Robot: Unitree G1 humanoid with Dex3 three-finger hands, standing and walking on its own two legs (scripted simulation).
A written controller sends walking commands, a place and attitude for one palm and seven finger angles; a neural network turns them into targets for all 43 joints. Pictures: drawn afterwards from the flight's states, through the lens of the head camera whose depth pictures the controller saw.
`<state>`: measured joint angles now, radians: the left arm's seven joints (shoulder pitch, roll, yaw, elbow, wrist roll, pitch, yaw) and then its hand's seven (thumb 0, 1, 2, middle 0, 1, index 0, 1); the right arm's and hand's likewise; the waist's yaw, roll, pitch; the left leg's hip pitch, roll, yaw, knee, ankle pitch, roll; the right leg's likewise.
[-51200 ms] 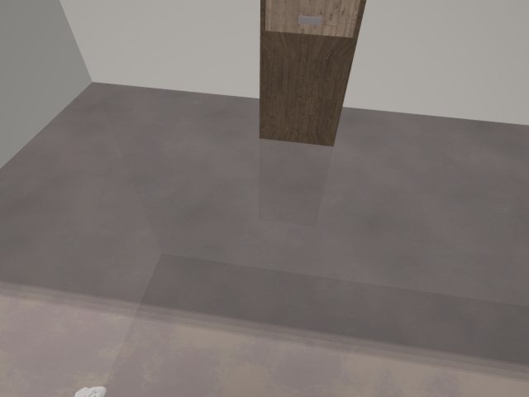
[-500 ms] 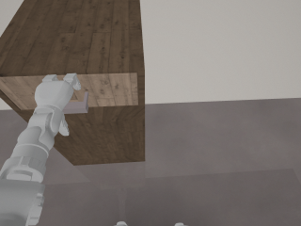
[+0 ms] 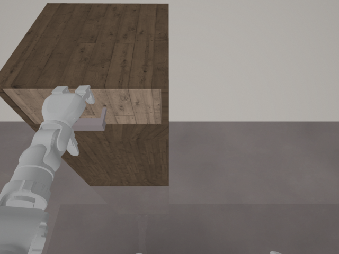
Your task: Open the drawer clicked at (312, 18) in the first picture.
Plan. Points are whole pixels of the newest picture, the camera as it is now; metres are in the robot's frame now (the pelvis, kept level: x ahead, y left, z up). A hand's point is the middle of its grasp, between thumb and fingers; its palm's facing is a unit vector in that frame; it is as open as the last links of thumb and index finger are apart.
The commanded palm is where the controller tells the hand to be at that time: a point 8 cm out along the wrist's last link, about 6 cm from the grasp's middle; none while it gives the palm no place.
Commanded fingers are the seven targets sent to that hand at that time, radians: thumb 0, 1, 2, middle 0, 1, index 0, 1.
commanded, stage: re-aim the fingers above the handle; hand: left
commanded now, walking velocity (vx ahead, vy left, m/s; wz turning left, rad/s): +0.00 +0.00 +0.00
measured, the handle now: (88, 117) +0.48 +0.25 -0.02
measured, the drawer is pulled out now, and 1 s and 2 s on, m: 0.00 0.00 0.00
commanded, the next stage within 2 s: lower the fingers behind the handle in 1.84 s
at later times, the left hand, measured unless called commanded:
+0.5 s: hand (69, 123) +0.42 +0.26 +0.04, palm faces -0.07 -0.03 -1.00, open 13.8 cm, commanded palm +0.41 +0.26 +0.10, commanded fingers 0.00 -0.50 0.30 -0.30 -1.20 -0.30 -1.20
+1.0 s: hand (78, 121) +0.43 +0.24 +0.04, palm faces -0.06 -0.04 -1.00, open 13.8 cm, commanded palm +0.40 +0.25 +0.10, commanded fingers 0.00 -0.50 0.30 -0.30 -1.20 -0.30 -1.20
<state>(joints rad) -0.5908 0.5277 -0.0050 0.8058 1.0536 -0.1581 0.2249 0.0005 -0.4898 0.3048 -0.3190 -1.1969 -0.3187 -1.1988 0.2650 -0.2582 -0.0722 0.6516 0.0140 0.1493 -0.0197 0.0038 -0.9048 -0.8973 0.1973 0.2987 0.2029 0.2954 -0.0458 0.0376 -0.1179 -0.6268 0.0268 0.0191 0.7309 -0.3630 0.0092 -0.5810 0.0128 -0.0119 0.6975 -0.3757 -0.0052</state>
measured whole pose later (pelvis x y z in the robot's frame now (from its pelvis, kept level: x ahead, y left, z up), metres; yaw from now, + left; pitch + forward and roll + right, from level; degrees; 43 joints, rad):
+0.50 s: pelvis +0.00 +0.00 +0.00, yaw -1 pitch +14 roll -1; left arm -0.55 0.55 0.02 0.80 1.04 -0.18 0.21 0.00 -0.49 0.31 -0.32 -1.20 -0.32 -1.20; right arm 0.32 -0.26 -0.08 0.68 0.02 0.15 -0.03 0.01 -0.90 -0.90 0.20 0.30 0.20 0.30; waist -0.05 0.04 -0.12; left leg -0.61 0.03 0.03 0.72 -0.35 0.01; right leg -0.57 0.02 0.00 0.68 -0.36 0.00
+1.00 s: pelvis -0.01 +0.01 +0.00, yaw -1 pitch +14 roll -1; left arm -0.58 0.51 -0.01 0.81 1.05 -0.14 0.22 0.00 -0.49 0.31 -0.32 -1.20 -0.32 -1.20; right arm 0.33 -0.25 -0.07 0.67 0.01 0.16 -0.02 0.01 -0.90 -0.90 0.20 0.30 0.20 0.30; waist -0.06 0.05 -0.12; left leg -0.61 0.02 0.05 0.72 -0.35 0.02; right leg -0.58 0.01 0.02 0.69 -0.36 0.01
